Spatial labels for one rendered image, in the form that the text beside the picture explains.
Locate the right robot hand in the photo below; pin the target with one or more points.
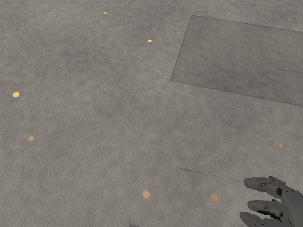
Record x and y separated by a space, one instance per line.
289 213

